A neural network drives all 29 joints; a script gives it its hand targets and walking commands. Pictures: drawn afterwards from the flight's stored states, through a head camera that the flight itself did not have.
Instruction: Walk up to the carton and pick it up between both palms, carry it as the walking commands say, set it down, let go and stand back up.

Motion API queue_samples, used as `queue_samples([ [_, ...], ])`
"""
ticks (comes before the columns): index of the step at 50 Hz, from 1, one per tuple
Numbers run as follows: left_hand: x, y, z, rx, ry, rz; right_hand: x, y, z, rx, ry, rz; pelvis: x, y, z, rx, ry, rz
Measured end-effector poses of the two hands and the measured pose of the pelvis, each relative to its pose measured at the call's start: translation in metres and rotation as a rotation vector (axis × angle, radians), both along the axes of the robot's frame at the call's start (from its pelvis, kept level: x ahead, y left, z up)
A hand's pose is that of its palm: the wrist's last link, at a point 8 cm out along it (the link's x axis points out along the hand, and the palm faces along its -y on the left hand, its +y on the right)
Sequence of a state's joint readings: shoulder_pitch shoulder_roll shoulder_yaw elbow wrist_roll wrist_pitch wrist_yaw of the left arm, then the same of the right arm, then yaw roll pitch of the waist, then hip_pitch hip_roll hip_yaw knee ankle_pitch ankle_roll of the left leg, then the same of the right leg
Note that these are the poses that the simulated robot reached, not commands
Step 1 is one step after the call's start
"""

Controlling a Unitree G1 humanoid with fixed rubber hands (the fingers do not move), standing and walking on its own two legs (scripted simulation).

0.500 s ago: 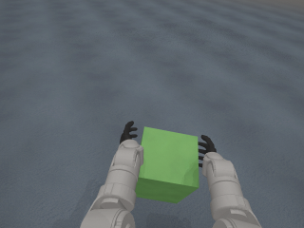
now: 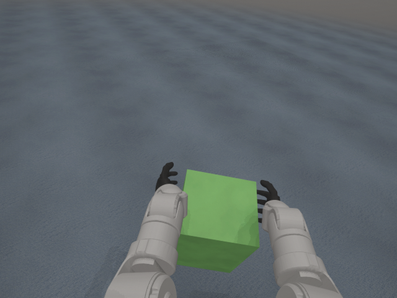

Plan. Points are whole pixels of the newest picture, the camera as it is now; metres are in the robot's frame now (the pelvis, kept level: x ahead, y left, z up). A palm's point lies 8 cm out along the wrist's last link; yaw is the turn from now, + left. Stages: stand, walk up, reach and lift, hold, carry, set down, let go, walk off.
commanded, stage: reach and lift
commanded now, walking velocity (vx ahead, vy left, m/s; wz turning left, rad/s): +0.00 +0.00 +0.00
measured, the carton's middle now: (209, 224) +0.34 -0.01 -0.03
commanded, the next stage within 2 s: hold in 0.88 s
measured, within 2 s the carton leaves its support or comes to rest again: neither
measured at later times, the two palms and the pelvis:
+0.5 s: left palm (162, 199) +0.33 +0.10 +0.07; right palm (270, 217) +0.31 -0.13 +0.05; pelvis +0.00 +0.00 +0.00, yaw -1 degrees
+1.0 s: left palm (165, 203) +0.31 +0.10 +0.08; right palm (277, 219) +0.29 -0.14 +0.06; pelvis -0.01 -0.01 +0.00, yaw -1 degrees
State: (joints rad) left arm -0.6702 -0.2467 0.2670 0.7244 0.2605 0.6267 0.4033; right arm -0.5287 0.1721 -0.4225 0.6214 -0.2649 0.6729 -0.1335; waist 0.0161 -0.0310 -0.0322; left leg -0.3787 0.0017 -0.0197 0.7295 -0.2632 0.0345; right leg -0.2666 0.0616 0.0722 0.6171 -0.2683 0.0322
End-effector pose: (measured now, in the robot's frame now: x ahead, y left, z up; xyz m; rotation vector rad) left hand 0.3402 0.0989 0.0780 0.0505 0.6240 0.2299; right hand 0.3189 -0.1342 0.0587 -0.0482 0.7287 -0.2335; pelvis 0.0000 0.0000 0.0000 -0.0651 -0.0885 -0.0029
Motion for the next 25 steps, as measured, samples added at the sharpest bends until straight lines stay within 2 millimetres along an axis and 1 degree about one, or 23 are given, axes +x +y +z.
queue_samples([
  [15,0.0,0.004,-0.002,-0.004,0.008,-0.004,-0.002,0.005,-0.002,-0.008,0.009,-0.001,0.0,0.005,0.0,0.0,0.001,-0.009],
  [25,-0.009,0.004,-0.008,-0.008,0.028,-0.004,-0.012,0.005,-0.008,-0.02,0.029,0.008,0.001,0.002,0.001,0.004,-0.006,-0.01],
])
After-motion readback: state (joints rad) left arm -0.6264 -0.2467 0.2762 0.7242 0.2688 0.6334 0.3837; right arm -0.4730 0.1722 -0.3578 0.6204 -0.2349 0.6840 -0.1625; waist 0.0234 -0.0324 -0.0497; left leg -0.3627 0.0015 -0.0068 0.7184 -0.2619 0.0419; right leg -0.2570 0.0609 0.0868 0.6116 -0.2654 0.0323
